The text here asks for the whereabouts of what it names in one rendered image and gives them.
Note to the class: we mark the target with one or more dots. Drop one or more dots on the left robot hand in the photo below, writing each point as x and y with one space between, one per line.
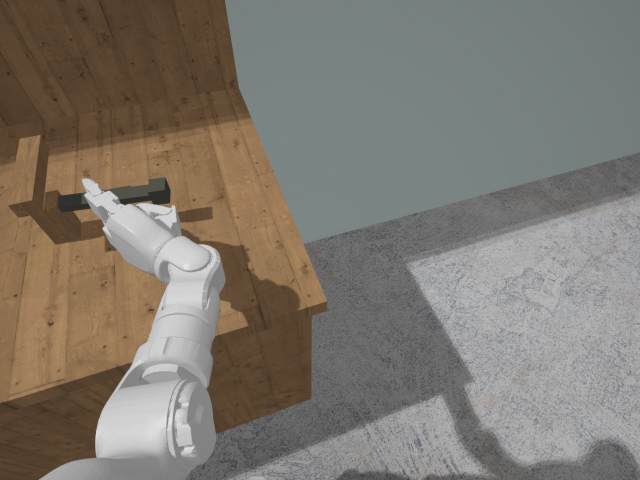
138 233

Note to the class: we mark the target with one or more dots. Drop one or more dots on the robot left upper arm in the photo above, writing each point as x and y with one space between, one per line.
158 431

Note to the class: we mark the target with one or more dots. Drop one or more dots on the counter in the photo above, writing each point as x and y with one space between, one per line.
120 92

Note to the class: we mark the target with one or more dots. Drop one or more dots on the tap lever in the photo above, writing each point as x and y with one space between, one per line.
157 191

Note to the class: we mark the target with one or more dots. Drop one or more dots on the left robot forearm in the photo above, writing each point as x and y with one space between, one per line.
180 341

